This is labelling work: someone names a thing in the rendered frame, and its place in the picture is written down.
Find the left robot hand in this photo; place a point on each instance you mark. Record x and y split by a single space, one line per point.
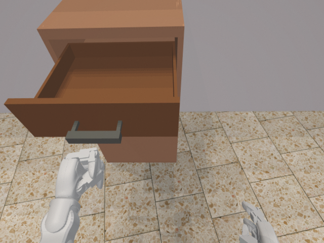
84 164

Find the left robot forearm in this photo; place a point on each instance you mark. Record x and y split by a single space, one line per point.
61 223

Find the drawer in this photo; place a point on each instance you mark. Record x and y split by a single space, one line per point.
98 84

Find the handle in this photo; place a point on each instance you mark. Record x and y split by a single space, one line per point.
94 137

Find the cabinet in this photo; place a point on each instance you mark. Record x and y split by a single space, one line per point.
104 21

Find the right robot hand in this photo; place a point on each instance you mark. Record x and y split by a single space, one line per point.
262 231

